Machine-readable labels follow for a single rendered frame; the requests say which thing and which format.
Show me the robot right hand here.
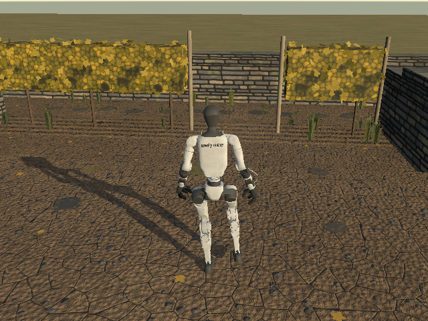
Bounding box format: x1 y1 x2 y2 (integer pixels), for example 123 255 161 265
242 187 257 205

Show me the robot left forearm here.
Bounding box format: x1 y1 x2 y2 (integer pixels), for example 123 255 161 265
177 162 189 187

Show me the right robot upper arm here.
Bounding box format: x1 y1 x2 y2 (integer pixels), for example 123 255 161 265
226 134 246 171

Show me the left robot upper arm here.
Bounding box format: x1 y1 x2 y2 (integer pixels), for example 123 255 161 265
182 135 199 172

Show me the robot left shin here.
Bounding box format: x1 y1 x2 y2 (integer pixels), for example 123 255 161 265
199 222 211 265

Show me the robot left hand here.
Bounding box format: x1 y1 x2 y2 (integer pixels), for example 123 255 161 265
176 185 192 200

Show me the robot right forearm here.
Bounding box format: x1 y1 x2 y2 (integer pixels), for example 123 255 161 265
240 160 255 190

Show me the left robot foot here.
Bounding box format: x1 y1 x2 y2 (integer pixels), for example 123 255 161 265
204 256 215 274

